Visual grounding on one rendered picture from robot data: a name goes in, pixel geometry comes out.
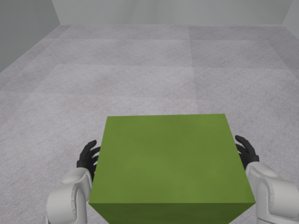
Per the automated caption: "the left robot forearm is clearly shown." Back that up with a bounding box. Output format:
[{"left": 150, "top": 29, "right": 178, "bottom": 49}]
[{"left": 45, "top": 168, "right": 93, "bottom": 224}]

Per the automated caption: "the robot left hand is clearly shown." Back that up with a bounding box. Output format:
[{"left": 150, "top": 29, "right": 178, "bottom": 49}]
[{"left": 77, "top": 140, "right": 100, "bottom": 182}]

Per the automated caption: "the right robot forearm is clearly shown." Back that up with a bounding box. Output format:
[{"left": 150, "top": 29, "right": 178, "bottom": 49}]
[{"left": 245, "top": 161, "right": 299, "bottom": 224}]

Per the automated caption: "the robot right hand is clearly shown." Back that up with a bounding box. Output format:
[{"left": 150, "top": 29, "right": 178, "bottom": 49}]
[{"left": 235, "top": 135, "right": 259, "bottom": 170}]

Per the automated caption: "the carton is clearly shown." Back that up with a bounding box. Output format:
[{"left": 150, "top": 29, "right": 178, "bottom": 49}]
[{"left": 88, "top": 114, "right": 256, "bottom": 224}]

